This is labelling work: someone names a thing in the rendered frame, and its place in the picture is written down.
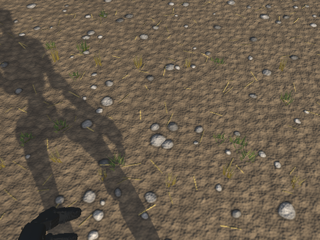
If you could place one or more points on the robot left hand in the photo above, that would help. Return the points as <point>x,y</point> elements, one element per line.
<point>48,219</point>

